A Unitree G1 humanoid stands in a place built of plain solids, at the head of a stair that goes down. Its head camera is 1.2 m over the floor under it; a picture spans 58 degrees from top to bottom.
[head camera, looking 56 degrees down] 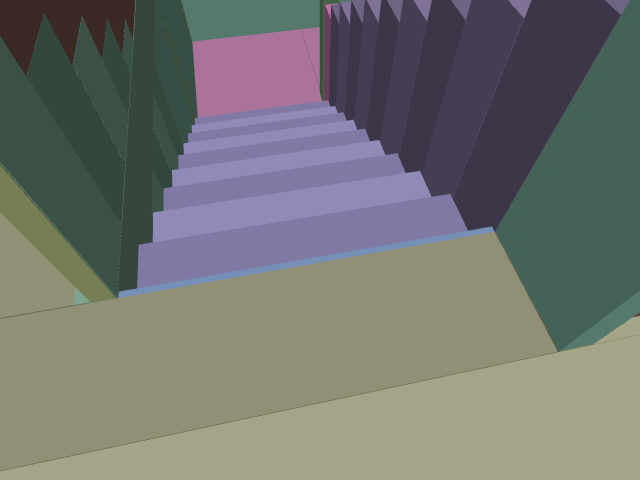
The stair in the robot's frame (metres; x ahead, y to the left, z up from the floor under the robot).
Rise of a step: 0.16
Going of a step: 0.28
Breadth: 1.24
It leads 12 degrees to the left of straight ahead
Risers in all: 10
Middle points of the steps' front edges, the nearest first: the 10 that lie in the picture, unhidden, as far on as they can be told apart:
0.74 0.02 0.00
1.02 0.08 -0.16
1.30 0.13 -0.32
1.57 0.19 -0.48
1.85 0.25 -0.64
2.13 0.30 -0.80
2.41 0.36 -0.96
2.68 0.42 -1.12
2.96 0.47 -1.27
3.24 0.53 -1.43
